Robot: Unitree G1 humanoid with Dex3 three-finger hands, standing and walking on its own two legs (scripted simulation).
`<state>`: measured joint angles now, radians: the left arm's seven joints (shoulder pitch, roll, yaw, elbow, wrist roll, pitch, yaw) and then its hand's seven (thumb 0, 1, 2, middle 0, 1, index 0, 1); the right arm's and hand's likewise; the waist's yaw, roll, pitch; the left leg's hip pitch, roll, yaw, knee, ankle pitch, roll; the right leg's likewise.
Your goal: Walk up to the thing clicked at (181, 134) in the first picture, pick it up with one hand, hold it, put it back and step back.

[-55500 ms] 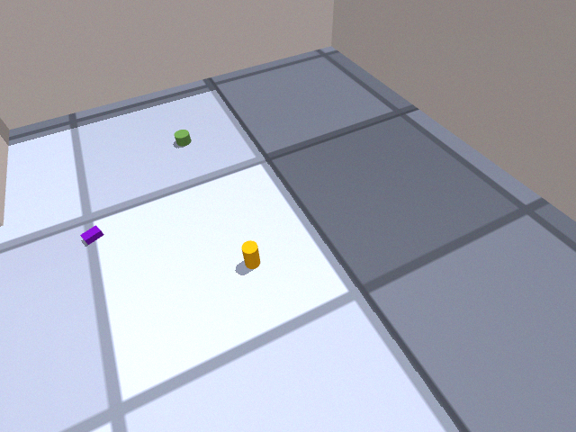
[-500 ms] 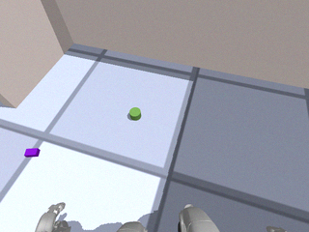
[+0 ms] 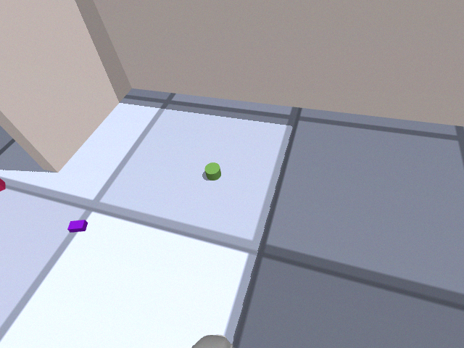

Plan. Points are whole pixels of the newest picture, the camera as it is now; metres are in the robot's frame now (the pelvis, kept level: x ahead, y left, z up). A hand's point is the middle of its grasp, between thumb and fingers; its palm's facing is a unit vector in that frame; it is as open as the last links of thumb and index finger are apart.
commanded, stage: step back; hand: left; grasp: from above
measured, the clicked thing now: (213, 171) +1.08 +0.24 -0.73
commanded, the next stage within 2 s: stand in 0.94 s
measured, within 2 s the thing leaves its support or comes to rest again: neither
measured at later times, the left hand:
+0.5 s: hand out of the picture +0.05 +0.26 -0.13, palm faces +0.06 -0.91 -0.40, open 7.4 cm
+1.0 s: hand out of the picture +0.10 +0.29 -0.14, palm faces +0.01 -0.93 -0.36, open 7.4 cm
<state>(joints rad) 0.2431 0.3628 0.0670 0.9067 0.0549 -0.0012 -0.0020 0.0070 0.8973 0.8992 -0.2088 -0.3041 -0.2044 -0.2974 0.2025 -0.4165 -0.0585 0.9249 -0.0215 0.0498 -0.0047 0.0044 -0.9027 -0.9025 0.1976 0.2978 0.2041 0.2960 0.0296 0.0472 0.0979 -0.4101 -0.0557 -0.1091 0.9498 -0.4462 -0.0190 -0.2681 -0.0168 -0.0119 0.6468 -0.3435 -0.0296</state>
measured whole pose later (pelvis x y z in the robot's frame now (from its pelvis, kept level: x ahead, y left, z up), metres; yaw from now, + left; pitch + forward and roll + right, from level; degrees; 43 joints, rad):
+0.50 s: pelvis +0.00 -0.01 +0.01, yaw +3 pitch -3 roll +0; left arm 0.24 0.35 0.06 0.96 0.04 -0.06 -0.01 0.01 0.90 0.90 -0.21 -0.30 -0.20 -0.30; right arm 0.22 -0.40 -0.06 0.99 -0.02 0.01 0.01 0.01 -0.90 -0.90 0.20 0.30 0.20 0.30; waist 0.02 0.05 0.07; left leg -0.39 -0.02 -0.10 0.92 -0.45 0.01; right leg -0.22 0.01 -0.05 0.56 -0.30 -0.04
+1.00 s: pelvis +0.03 +0.02 +0.01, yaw +1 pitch -2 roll +0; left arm 0.13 0.37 0.01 1.06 0.01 -0.02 -0.01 0.01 0.90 0.90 -0.20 -0.30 -0.20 -0.30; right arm 0.03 -0.33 -0.01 1.06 -0.01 -0.01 0.02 0.00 -0.90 -0.90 0.20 0.30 0.21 0.30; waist 0.01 0.01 0.08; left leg -0.27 0.04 0.04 0.52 -0.22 -0.01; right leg -0.16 -0.01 0.00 0.51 -0.31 0.01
